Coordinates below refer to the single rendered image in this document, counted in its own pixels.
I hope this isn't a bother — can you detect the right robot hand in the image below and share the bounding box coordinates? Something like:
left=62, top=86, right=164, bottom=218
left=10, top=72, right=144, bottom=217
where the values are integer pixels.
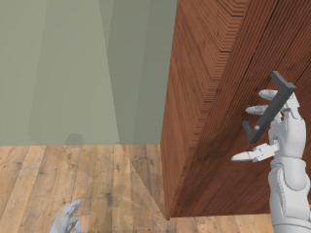
left=231, top=89, right=306, bottom=163

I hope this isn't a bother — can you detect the left robot hand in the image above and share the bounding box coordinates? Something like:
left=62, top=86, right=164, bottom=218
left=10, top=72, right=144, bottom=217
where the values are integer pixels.
left=49, top=199, right=85, bottom=233

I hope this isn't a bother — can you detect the handle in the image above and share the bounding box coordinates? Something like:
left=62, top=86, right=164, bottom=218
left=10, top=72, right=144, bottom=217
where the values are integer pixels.
left=242, top=71, right=296, bottom=144

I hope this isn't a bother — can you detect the right robot forearm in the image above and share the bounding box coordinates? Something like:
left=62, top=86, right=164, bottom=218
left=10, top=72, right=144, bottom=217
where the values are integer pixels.
left=268, top=156, right=311, bottom=233

